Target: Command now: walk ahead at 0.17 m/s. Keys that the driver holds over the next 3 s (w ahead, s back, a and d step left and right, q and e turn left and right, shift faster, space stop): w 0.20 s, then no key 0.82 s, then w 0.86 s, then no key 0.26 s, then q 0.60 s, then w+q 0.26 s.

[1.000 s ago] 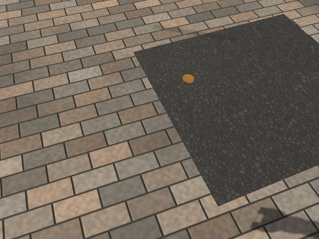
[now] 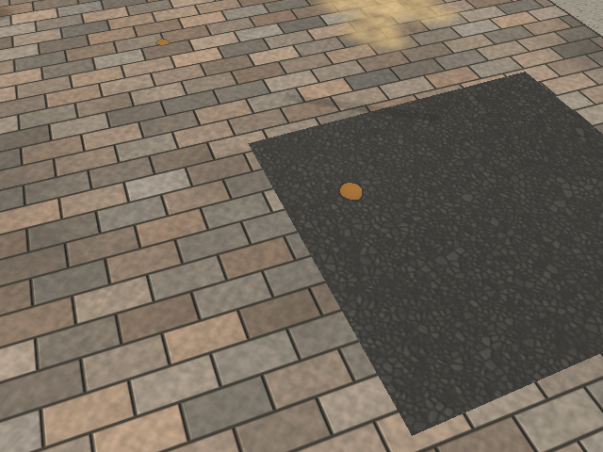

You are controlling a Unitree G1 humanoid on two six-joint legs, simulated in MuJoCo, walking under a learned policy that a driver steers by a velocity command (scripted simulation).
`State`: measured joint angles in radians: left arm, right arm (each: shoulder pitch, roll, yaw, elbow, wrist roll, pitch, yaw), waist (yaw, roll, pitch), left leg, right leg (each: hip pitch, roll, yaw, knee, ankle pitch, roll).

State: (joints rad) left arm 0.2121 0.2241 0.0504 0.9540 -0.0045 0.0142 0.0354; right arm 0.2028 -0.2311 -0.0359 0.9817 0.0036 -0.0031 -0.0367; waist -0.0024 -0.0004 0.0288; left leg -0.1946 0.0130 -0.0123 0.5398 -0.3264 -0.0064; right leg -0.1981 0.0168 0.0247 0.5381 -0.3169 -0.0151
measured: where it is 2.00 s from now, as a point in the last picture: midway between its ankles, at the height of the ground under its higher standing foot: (307, 399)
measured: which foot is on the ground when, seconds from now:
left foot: down 0.00-0.56, up 0.58-0.78, down 0.80-1.00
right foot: down 0.00-0.18, up 0.20-0.50, down 0.52-1.00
